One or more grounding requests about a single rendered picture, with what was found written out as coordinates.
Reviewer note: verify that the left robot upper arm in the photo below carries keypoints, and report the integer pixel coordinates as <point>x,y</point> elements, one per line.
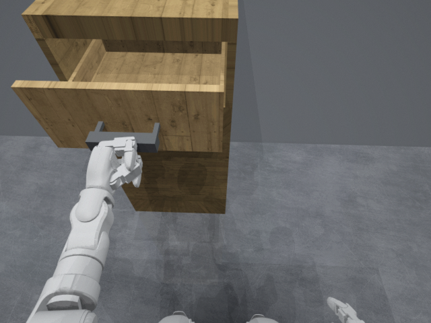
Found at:
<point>64,316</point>

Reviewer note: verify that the left robot forearm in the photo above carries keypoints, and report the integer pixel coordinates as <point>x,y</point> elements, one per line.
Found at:
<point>75,283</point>

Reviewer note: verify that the robot left hand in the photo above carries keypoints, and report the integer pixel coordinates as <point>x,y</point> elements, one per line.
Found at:
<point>103,164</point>

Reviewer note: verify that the robot right shin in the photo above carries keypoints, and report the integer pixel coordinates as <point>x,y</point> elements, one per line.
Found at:
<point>257,316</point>

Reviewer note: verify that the cabinet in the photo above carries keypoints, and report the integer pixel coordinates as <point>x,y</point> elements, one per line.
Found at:
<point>171,181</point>

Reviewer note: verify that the robot left shin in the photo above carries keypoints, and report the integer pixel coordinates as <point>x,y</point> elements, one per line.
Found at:
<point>179,313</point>

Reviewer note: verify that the robot right hand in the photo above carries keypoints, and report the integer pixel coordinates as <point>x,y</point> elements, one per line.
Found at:
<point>345,312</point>

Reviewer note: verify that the handle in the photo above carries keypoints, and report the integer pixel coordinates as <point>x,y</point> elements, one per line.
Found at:
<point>146,142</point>

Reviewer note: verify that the robot shin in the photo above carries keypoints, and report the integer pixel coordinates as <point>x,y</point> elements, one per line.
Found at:
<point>179,313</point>
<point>257,316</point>

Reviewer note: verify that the drawer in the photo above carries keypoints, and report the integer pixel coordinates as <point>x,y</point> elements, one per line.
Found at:
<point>130,85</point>

